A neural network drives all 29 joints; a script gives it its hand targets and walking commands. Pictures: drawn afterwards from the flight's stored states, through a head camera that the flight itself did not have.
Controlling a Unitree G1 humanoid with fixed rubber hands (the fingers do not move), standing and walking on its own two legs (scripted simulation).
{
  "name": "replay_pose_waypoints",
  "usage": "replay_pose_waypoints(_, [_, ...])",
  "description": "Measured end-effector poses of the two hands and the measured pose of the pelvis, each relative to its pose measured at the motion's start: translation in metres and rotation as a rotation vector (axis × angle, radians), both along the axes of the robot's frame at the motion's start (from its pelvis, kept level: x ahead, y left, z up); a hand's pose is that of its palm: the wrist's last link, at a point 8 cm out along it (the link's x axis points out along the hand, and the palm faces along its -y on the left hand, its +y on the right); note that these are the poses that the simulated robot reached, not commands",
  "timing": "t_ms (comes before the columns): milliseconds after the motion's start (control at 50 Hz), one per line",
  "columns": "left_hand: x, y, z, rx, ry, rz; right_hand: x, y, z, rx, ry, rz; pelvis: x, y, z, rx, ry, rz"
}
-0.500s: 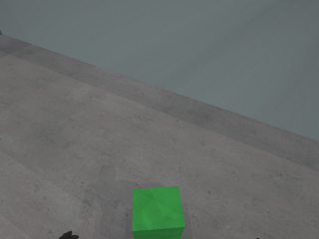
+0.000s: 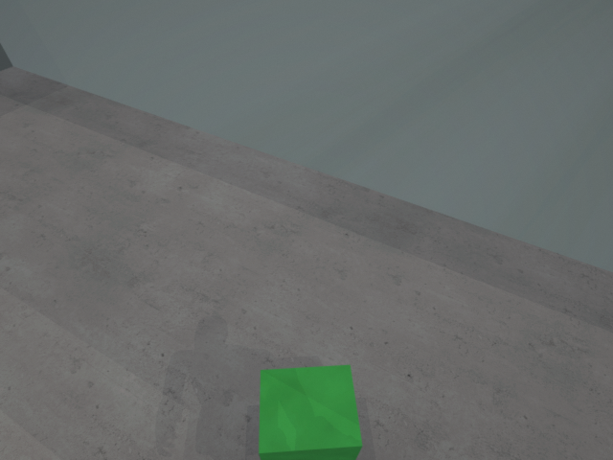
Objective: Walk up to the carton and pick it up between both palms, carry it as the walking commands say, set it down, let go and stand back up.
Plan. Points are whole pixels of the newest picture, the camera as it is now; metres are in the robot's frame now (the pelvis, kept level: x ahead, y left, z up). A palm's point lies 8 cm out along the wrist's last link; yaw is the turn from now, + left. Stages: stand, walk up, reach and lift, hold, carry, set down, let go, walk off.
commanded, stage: stand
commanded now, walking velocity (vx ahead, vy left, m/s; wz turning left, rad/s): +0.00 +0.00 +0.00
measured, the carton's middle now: (307, 421) +0.35 +0.00 -0.63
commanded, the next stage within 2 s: none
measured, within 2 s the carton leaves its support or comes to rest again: neither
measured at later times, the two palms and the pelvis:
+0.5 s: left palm out of the picture -0.07 +0.23 -0.14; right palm out of the picture -0.06 -0.23 -0.13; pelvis -0.02 +0.00 +0.01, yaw +1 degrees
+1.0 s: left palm out of the picture -0.10 +0.21 -0.14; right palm out of the picture -0.10 -0.22 -0.14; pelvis -0.04 -0.01 +0.01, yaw +1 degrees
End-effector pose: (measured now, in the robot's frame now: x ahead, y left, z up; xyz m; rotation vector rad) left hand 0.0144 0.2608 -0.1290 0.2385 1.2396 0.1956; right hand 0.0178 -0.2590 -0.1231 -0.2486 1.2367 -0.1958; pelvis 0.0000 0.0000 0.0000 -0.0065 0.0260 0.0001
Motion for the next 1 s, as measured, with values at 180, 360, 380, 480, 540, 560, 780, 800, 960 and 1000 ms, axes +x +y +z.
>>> replay_pose_waypoints(180, [-0.035, -0.010, -0.006, -0.026, 0.104, 0.024, -0.035, 0.010, -0.006, 0.021, 0.105, -0.014, -0.007, 0.000, 0.003, 0.000, -0.025, 0.004])
replay_pose_waypoints(360, [-0.064, -0.022, -0.009, -0.053, 0.174, 0.040, -0.061, 0.020, -0.009, 0.045, 0.170, -0.021, -0.017, -0.001, 0.005, 0.000, -0.042, 0.007])
replay_pose_waypoints(380, [-0.066, -0.024, -0.009, -0.055, 0.180, 0.042, -0.064, 0.021, -0.009, 0.047, 0.175, -0.022, -0.018, -0.001, 0.005, 0.000, -0.044, 0.007])
replay_pose_waypoints(480, [-0.078, -0.030, -0.010, -0.068, 0.205, 0.049, -0.076, 0.025, -0.011, 0.059, 0.199, -0.026, -0.023, -0.002, 0.006, 0.000, -0.049, 0.009])
replay_pose_waypoints(540, [-0.085, -0.034, -0.011, -0.075, 0.216, 0.052, -0.082, 0.028, -0.011, 0.066, 0.211, -0.029, -0.026, -0.002, 0.006, 0.001, -0.052, 0.009])
replay_pose_waypoints(560, [-0.087, -0.035, -0.011, -0.077, 0.220, 0.053, -0.084, 0.028, -0.011, 0.068, 0.215, -0.030, -0.027, -0.002, 0.006, 0.001, -0.052, 0.010])
replay_pose_waypoints(780, [-0.105, -0.046, -0.011, -0.097, 0.248, 0.062, -0.103, 0.035, -0.013, 0.088, 0.247, -0.041, -0.037, -0.005, 0.007, 0.002, -0.056, 0.011])
replay_pose_waypoints(800, [-0.106, -0.047, -0.011, -0.098, 0.250, 0.063, -0.105, 0.035, -0.013, 0.090, 0.249, -0.042, -0.038, -0.005, 0.008, 0.002, -0.056, 0.011])
replay_pose_waypoints(960, [-0.115, -0.054, -0.011, -0.108, 0.259, 0.067, -0.114, 0.039, -0.013, 0.101, 0.261, -0.049, -0.043, -0.007, 0.008, 0.003, -0.056, 0.010])
replay_pose_waypoints(1000, [-0.117, -0.055, -0.011, -0.109, 0.261, 0.068, -0.116, 0.039, -0.014, 0.104, 0.263, -0.050, -0.045, -0.007, 0.008, 0.003, -0.056, 0.010])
